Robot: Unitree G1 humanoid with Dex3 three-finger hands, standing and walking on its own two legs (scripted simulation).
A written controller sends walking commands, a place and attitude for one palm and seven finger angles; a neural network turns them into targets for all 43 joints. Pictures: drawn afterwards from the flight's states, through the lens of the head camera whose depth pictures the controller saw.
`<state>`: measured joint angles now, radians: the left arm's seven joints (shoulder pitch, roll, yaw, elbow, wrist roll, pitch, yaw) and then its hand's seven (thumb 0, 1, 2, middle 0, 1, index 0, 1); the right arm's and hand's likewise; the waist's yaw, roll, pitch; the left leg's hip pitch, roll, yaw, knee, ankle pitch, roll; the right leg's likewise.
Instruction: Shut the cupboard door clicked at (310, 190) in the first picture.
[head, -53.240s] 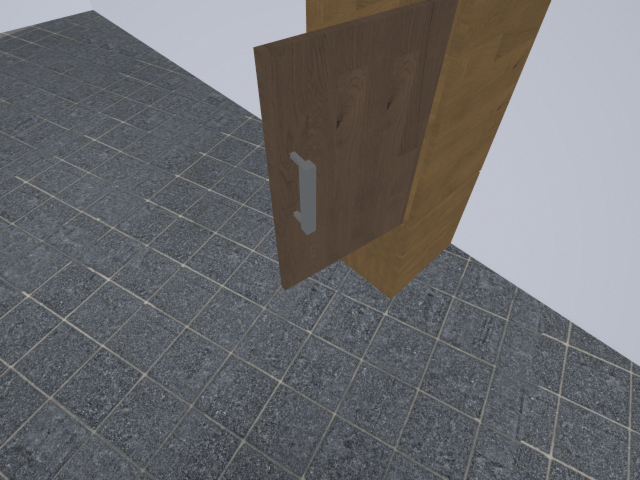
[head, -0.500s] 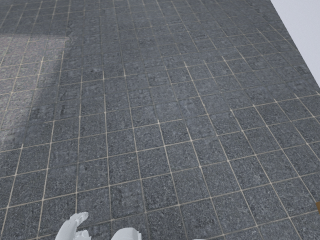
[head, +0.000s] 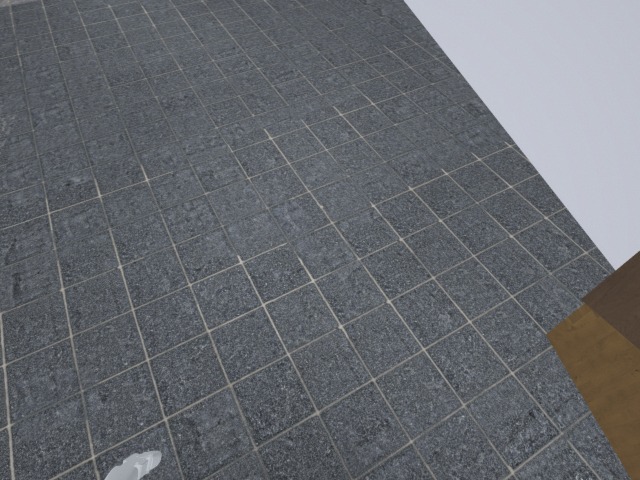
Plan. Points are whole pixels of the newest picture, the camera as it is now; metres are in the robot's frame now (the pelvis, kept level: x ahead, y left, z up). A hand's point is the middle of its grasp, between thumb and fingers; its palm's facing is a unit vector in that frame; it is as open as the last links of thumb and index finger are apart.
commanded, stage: turn to face it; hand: left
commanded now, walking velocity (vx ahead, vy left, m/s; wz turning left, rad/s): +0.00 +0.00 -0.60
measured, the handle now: out of the picture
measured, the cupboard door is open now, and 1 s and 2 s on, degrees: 21 21 21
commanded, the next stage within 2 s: take the last steps up to it in 1.40 s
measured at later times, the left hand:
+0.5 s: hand (195, 453) +0.17 +0.19 -0.16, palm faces -0.25 -0.95 -0.19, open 7.4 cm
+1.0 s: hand (262, 426) +0.21 +0.10 -0.16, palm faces -0.54 -0.81 -0.23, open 7.4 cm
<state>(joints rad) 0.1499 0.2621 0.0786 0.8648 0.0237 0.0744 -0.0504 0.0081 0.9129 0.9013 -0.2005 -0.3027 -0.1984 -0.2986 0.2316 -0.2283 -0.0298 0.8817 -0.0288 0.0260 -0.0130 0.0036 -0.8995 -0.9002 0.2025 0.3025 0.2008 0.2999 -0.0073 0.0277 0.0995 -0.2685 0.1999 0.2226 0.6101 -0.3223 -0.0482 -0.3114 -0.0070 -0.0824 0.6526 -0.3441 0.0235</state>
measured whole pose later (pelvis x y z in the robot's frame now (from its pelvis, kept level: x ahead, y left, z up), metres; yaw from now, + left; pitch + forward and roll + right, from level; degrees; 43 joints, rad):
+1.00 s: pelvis +0.03 -0.02 +0.01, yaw -34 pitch +2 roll +0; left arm 0.18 0.22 0.05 0.89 0.03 0.05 -0.01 0.01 0.91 0.90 -0.21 -0.30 -0.20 -0.30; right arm 0.15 -0.26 -0.04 0.87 -0.01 0.05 -0.02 0.01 -0.91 -0.90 0.20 0.30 0.19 0.30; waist 0.00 0.00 0.09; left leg -0.44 0.06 0.03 0.87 -0.42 -0.09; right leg -0.28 0.04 0.08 0.51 -0.27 -0.02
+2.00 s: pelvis +0.08 -0.10 +0.02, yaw -56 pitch +1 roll -2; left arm 0.20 0.24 0.08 0.99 0.04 0.06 -0.06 0.01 0.91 0.90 -0.20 -0.30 -0.20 -0.30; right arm 0.40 -0.17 -0.01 1.01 -0.04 -0.04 -0.03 0.00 -0.90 -0.90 0.20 0.30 0.20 0.30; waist -0.03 -0.04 0.04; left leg -0.11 0.13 0.19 0.39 -0.28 -0.03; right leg -0.58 -0.05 -0.01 1.05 -0.23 0.01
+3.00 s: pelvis +0.08 -0.32 +0.01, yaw -56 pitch +1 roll +3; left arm 0.26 0.18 0.02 1.02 0.03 0.01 0.04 0.00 0.91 0.90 -0.20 -0.30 -0.20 -0.30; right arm 0.13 -0.25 -0.05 1.01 -0.01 0.07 -0.02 0.00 -0.91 -0.90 0.20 0.30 0.19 0.30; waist 0.02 0.02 0.09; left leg -0.36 0.00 0.01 0.90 -0.46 -0.05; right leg -0.18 -0.02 -0.03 0.45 -0.28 -0.05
